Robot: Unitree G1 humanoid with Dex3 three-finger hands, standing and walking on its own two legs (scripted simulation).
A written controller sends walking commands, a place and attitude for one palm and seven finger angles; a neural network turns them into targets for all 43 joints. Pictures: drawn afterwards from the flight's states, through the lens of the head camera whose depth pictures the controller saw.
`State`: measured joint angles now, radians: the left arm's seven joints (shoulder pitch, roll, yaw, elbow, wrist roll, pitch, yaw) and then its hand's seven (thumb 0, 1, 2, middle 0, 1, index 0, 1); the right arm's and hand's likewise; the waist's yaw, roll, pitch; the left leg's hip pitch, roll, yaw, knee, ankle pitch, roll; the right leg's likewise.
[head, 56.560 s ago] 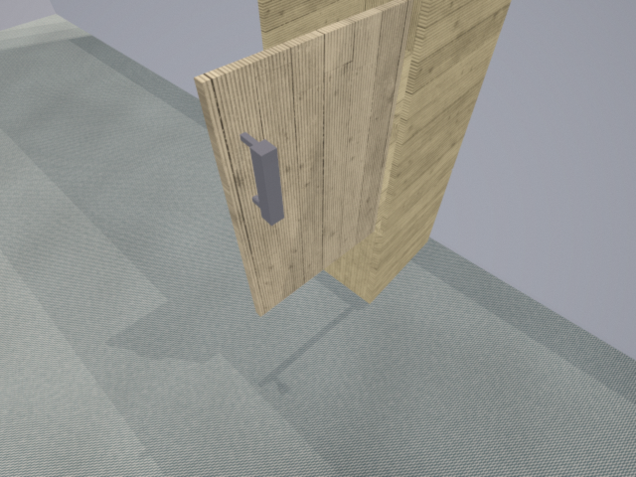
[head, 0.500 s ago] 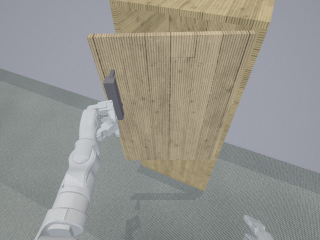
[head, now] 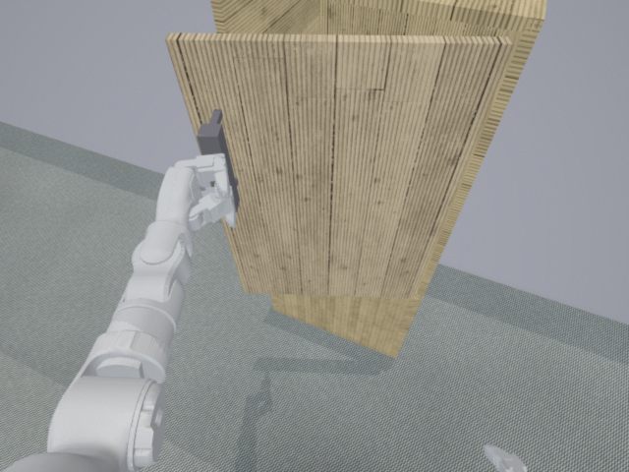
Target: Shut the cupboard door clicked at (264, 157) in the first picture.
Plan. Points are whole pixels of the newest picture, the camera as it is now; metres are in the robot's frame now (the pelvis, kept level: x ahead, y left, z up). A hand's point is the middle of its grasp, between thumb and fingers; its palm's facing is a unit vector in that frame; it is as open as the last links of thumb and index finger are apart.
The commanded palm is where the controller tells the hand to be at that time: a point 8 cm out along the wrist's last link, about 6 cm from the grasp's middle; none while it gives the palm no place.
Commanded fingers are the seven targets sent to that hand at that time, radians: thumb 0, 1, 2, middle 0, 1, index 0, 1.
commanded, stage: push the door shut along its arc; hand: left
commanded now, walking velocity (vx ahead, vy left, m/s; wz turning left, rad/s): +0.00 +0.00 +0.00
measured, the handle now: (223, 161) +0.51 +0.14 +0.11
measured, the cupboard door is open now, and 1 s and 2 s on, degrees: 21 3 0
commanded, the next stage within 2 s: pull the fist back off the door in 1.48 s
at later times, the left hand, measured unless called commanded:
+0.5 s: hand (253, 169) +0.49 +0.10 +0.11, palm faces -0.23 -0.97 -0.04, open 3.3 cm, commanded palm +0.49 +0.14 +0.11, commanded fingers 0.00 0.90 0.90 -1.30 -1.50 -1.30 -1.50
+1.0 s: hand (280, 144) +0.54 +0.06 +0.11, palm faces -0.33 -0.94 -0.02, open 3.1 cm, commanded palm +0.55 +0.11 +0.11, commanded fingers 0.00 0.90 0.90 -1.30 -1.50 -1.30 -1.50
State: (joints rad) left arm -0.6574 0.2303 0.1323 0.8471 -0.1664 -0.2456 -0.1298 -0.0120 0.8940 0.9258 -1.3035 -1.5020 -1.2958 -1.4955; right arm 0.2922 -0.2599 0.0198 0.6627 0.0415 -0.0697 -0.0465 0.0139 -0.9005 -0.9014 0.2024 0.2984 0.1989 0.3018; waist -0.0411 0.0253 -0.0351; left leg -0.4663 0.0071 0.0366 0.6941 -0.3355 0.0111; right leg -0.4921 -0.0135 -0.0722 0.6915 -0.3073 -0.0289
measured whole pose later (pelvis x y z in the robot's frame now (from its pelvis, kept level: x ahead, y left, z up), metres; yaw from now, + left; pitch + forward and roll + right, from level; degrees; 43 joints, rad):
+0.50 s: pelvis +0.00 +0.01 -0.01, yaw +0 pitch +13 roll -1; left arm -1.01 0.34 0.14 1.20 -0.16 -0.30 -0.24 -0.01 1.01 1.00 -1.30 -1.50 -1.29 -1.50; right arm 0.39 -0.29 0.01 0.71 0.02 -0.10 -0.03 0.01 -0.90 -0.90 0.20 0.30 0.20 0.30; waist -0.13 0.03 -0.05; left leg -0.67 0.00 0.03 0.80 -0.36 0.02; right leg -0.68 -0.02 -0.08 0.78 -0.32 -0.02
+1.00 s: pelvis +0.01 +0.01 -0.02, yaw -1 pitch +18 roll -1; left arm -1.18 0.42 0.20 1.29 -0.11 -0.25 -0.32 0.01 0.91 0.90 -1.30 -1.50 -1.29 -1.50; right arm 0.42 -0.29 0.02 0.69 0.00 -0.06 -0.03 0.01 -0.90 -0.90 0.20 0.30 0.20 0.30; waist -0.21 0.04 -0.06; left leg -0.77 0.02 0.03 0.85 -0.40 0.02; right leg -0.78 0.00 -0.08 0.81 -0.35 -0.03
